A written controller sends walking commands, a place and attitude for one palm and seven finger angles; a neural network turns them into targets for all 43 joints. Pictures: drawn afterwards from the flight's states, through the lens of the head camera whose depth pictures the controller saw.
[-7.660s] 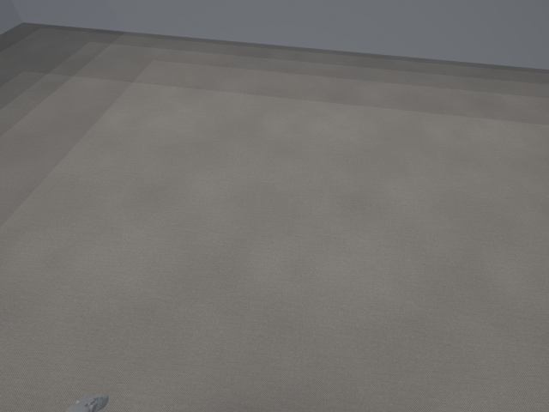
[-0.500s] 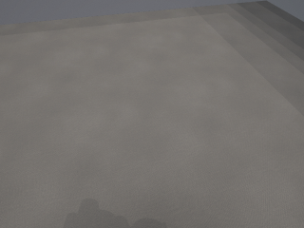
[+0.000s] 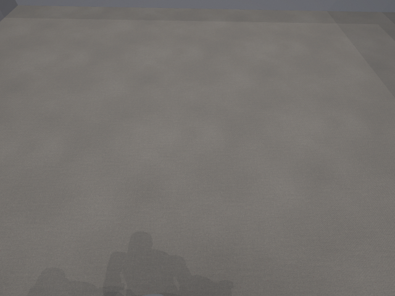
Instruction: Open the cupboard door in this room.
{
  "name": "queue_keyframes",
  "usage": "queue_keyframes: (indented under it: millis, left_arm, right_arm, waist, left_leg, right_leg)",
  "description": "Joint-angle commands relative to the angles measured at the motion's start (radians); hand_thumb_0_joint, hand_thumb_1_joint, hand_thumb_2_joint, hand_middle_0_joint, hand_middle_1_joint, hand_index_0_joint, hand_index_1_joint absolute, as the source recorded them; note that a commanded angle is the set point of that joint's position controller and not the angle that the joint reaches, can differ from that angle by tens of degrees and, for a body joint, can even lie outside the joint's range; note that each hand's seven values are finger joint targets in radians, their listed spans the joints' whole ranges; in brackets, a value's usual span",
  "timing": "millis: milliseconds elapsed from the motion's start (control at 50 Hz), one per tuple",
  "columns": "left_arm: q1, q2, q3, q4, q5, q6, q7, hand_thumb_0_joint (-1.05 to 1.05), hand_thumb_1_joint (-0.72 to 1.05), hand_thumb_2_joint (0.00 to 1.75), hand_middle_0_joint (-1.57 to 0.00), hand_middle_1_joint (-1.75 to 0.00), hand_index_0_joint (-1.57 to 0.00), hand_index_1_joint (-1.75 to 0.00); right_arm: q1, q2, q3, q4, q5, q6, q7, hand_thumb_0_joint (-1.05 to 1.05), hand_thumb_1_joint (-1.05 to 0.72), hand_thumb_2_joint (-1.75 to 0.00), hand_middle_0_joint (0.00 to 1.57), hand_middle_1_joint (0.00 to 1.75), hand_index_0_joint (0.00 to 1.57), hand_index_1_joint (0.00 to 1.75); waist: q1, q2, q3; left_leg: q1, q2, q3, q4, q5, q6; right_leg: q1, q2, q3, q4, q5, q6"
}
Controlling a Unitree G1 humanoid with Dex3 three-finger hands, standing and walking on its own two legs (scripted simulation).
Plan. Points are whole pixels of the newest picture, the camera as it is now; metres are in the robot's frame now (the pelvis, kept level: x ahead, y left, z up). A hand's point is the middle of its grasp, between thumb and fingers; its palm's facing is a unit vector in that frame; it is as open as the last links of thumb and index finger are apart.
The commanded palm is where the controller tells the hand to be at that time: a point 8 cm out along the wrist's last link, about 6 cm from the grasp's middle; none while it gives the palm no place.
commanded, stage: turn or walk to find it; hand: left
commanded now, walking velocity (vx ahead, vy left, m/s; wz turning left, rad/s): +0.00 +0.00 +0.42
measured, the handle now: out of the picture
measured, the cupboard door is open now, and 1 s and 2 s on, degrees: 0 0 0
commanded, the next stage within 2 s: none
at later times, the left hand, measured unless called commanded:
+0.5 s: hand out of the picture +0.05 +0.21 -0.14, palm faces +0.20 -0.94 -0.28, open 7.4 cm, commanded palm none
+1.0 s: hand out of the picture -0.11 +0.25 -0.17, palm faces +0.43 -0.87 -0.23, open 7.4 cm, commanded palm none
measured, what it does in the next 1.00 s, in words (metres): steps on the spot, turning left: left foot, then right foot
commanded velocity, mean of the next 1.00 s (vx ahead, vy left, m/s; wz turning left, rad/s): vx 0.00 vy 0.00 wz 0.42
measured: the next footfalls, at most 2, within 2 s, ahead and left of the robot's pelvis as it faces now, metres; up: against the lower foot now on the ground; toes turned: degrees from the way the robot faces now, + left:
left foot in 0.04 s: +0.02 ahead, +0.13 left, +0.00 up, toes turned +5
right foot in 0.44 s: +0.04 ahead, -0.11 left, +0.00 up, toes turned +5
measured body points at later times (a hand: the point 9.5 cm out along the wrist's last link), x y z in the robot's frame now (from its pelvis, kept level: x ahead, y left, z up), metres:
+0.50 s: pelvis -0.02 -0.01 +0.00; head +0.01 -0.03 +0.45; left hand +0.04 +0.26 -0.12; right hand +0.09 -0.24 -0.16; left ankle -0.03 +0.12 -0.70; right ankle +0.00 -0.11 -0.73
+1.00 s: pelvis -0.06 +0.03 +0.00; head -0.04 +0.07 +0.45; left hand -0.13 +0.29 -0.16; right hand +0.12 -0.16 -0.13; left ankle -0.08 +0.12 -0.73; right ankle -0.02 -0.11 -0.66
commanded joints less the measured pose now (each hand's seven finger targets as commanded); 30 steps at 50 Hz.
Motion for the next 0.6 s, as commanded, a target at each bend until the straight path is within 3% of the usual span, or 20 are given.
queue_keyframes:
  millis: [0,20,40,60,80,100,120,140,220,300,360,380,400,420,440,460,480,500,520,580]
  left_arm:
    - [0.046,0.165,0.058,-0.065,-0.017,0.004,0.011,0.00,0.90,0.90,-0.20,-0.30,-0.20,-0.30]
    - [0.014,0.105,0.035,-0.102,-0.016,0.007,0.004,0.00,0.90,0.90,-0.20,-0.30,-0.20,-0.30]
    - [-0.060,0.114,0.031,-0.113,-0.008,0.019,0.013,0.00,0.90,0.90,-0.20,-0.30,-0.20,-0.30]
    - [-0.101,0.110,0.037,-0.107,-0.012,0.023,0.013,0.00,0.90,0.90,-0.20,-0.30,-0.20,-0.30]
    - [-0.103,0.123,0.041,-0.094,-0.015,0.022,0.007,0.00,0.90,0.90,-0.20,-0.30,-0.20,-0.30]
    - [-0.069,0.118,0.042,-0.077,-0.013,0.019,0.001,0.00,0.90,0.90,-0.20,-0.30,-0.20,-0.30]
    - [-0.038,0.116,0.041,-0.063,-0.013,0.017,-0.003,0.00,0.90,0.90,-0.20,-0.30,-0.20,-0.30]
    - [-0.040,0.112,0.038,-0.057,-0.014,0.016,-0.003,0.00,0.90,0.90,-0.20,-0.30,-0.20,-0.30]
    - [-0.070,0.104,0.032,-0.075,-0.017,0.015,0.001,0.00,0.90,0.90,-0.20,-0.30,-0.20,-0.30]
    - [-0.058,0.093,0.028,-0.089,-0.021,0.009,0.007,0.00,0.90,0.90,-0.20,-0.30,-0.20,-0.30]
    - [0.024,0.102,0.032,-0.072,-0.022,-0.004,0.010,0.00,0.90,0.90,-0.20,-0.30,-0.20,-0.30]
    - [0.060,0.121,0.036,-0.065,-0.019,-0.012,0.013,0.00,0.90,0.90,-0.20,-0.30,-0.20,-0.30]
    - [0.078,0.188,0.047,-0.064,-0.006,-0.023,0.020,0.00,0.90,0.90,-0.20,-0.30,-0.20,-0.30]
    - [0.078,0.263,0.062,-0.075,0.004,-0.028,0.024,0.00,0.90,0.90,-0.20,-0.30,-0.20,-0.30]
    - [0.069,0.248,0.064,-0.084,-0.009,-0.028,0.026,0.00,0.90,0.90,-0.20,-0.30,-0.20,-0.30]
    - [0.011,0.224,0.059,-0.094,-0.008,-0.023,0.026,0.00,0.90,0.90,-0.20,-0.30,-0.20,-0.30]
    - [-0.033,0.189,0.050,-0.104,-0.008,-0.023,0.024,0.00,0.90,0.90,-0.20,-0.30,-0.20,-0.30]
    - [-0.067,0.165,0.040,-0.112,-0.007,-0.026,0.022,0.00,0.90,0.90,-0.20,-0.30,-0.20,-0.30]
    - [-0.080,0.154,0.040,-0.116,-0.005,-0.027,0.025,0.00,0.90,0.90,-0.20,-0.30,-0.20,-0.30]
    - [-0.036,0.163,0.040,-0.104,-0.002,-0.029,0.025,0.00,0.90,0.90,-0.20,-0.30,-0.20,-0.30]
  right_arm:
    - [0.066,-0.158,-0.021,-0.071,-0.002,-0.063,-0.001,0.00,-0.90,-0.90,0.20,0.30,0.20,0.30]
    - [0.100,-0.240,-0.037,-0.074,-0.003,-0.061,-0.004,0.00,-0.90,-0.90,0.20,0.30,0.20,0.30]
    - [0.143,-0.236,-0.041,-0.050,-0.005,-0.060,-0.014,0.00,-0.90,-0.90,0.20,0.30,0.20,0.30]
    - [0.109,-0.222,-0.037,-0.051,-0.009,-0.059,-0.025,0.00,-0.90,-0.90,0.20,0.30,0.20,0.30]
    - [0.051,-0.188,-0.026,-0.063,-0.009,-0.058,-0.029,0.00,-0.90,-0.90,0.20,0.30,0.20,0.30]
    - [0.000,-0.169,-0.016,-0.075,-0.010,-0.062,-0.030,0.00,-0.90,-0.90,0.20,0.30,0.20,0.30]
    - [-0.020,-0.161,-0.013,-0.084,-0.007,-0.066,-0.030,0.00,-0.90,-0.90,0.20,0.30,0.20,0.30]
    - [-0.010,-0.162,-0.013,-0.082,-0.007,-0.068,-0.031,0.00,-0.90,-0.90,0.20,0.30,0.20,0.30]
    - [0.029,-0.170,-0.021,-0.076,-0.007,-0.063,-0.029,0.00,-0.90,-0.90,0.20,0.30,0.20,0.30]
    - [0.015,-0.176,-0.028,-0.087,-0.011,-0.054,-0.024,0.00,-0.90,-0.90,0.20,0.30,0.20,0.30]
    - [-0.017,-0.169,-0.032,-0.099,-0.007,-0.049,-0.020,0.00,-0.90,-0.90,0.20,0.30,0.20,0.30]
    - [-0.023,-0.150,-0.031,-0.105,-0.001,-0.050,-0.017,0.00,-0.90,-0.90,0.20,0.30,0.20,0.30]
    - [-0.004,-0.098,-0.025,-0.114,0.008,-0.052,-0.010,0.00,-0.90,-0.90,0.20,0.30,0.20,0.30]
    - [-0.019,-0.049,-0.014,-0.144,0.006,-0.050,-0.005,0.00,-0.90,-0.90,0.20,0.30,0.20,0.30]
    - [-0.025,-0.099,-0.028,-0.131,-0.006,-0.031,-0.011,0.00,-0.90,-0.90,0.20,0.30,0.20,0.30]
    - [-0.039,-0.099,-0.034,-0.118,-0.005,-0.022,-0.007,0.00,-0.90,-0.90,0.20,0.30,0.20,0.30]
    - [-0.028,-0.095,-0.035,-0.101,-0.006,-0.019,0.001,0.00,-0.90,-0.90,0.20,0.30,0.20,0.30]
    - [0.001,-0.086,-0.033,-0.082,-0.008,-0.017,0.006,0.00,-0.90,-0.90,0.20,0.30,0.20,0.30]
    - [0.019,-0.080,-0.031,-0.076,-0.006,-0.016,0.009,0.00,-0.90,-0.90,0.20,0.30,0.20,0.30]
    - [0.009,-0.071,-0.024,-0.075,-0.006,-0.014,0.010,0.00,-0.90,-0.90,0.20,0.30,0.20,0.30]
  waist:
    - [-0.030,0.100,-0.185]
    - [-0.049,0.323,-0.166]
    - [-0.090,0.281,-0.169]
    - [-0.077,0.303,-0.118]
    - [-0.057,0.258,-0.074]
    - [-0.025,0.224,-0.072]
    - [-0.013,0.191,-0.090]
    - [-0.019,0.180,-0.099]
    - [-0.040,0.151,-0.112]
    - [-0.037,0.177,-0.133]
    - [0.007,0.160,-0.147]
    - [0.026,0.127,-0.154]
    - [0.029,-0.059,-0.168]
    - [0.038,-0.265,-0.122]
    - [0.047,-0.256,-0.118]
    - [0.022,-0.198,-0.054]
    - [-0.001,-0.132,-0.021]
    - [-0.024,-0.120,-0.020]
    - [-0.032,-0.120,-0.027]
    - [-0.010,-0.156,-0.048]
  left_leg:
    - [0.291,0.144,-0.166,-0.375,0.393,0.080]
    - [0.342,0.349,-0.389,-0.388,0.700,0.187]
    - [0.258,0.362,-0.389,-0.402,0.649,0.239]
    - [0.197,0.322,-0.374,-0.409,0.585,0.242]
    - [0.145,0.279,-0.333,-0.411,0.549,0.233]
    - [0.148,0.236,-0.274,-0.397,0.580,0.214]
    - [0.163,0.220,-0.245,-0.390,0.596,0.207]
    - [0.178,0.205,-0.235,-0.386,0.631,0.206]
    - [0.221,0.206,-0.276,-0.375,0.654,0.223]
    - [0.191,0.194,-0.319,-0.347,0.662,0.220]
    - [0.098,0.147,-0.320,-0.293,0.588,0.179]
    - [0.031,0.109,-0.301,-0.239,0.490,0.139]
    - [-0.120,0.020,-0.208,-0.101,0.281,0.077]
    - [-0.264,-0.106,-0.086,0.108,-0.117,0.021]
    - [-0.231,-0.062,-0.150,0.283,-0.160,0.027]
    - [-0.236,-0.052,-0.152,0.404,-0.111,0.028]
    - [-0.243,-0.037,-0.143,0.464,-0.044,0.023]
    - [-0.241,-0.028,-0.125,0.489,0.011,0.013]
    - [-0.226,-0.018,-0.107,0.487,0.032,0.006]
    - [-0.216,-0.014,-0.072,0.409,0.031,-0.013]
  right_leg:
    - [-0.118,-0.078,0.054,0.159,0.176,0.012]
    - [-0.313,0.020,0.057,0.344,-0.296,0.062]
    - [-0.291,0.027,0.146,0.457,-0.328,0.054]
    - [-0.318,0.027,0.185,0.516,-0.279,0.053]
    - [-0.310,0.023,0.203,0.532,-0.214,0.051]
    - [-0.296,0.030,0.200,0.525,-0.162,0.054]
    - [-0.281,0.037,0.192,0.511,-0.139,0.058]
    - [-0.268,0.044,0.192,0.481,-0.135,0.061]
    - [-0.243,0.072,0.191,0.363,-0.153,0.066]
    - [-0.145,0.102,0.182,0.190,-0.149,0.057]
    - [0.023,0.121,0.161,-0.052,0.016,0.049]
    - [0.123,0.093,0.177,-0.185,0.115,0.044]
    - [0.255,-0.071,0.331,-0.261,0.166,-0.004]
    - [0.251,-0.294,0.535,-0.293,0.321,-0.119]
    - [0.120,-0.325,0.532,-0.321,0.268,-0.170]
    - [0.040,-0.277,0.491,-0.332,0.185,-0.174]
    - [0.014,-0.220,0.404,-0.317,0.179,-0.153]
    - [0.016,-0.178,0.322,-0.297,0.207,-0.133]
    - [0.013,-0.169,0.282,-0.288,0.234,-0.127]
    - [0.071,-0.161,0.231,-0.276,0.272,-0.128]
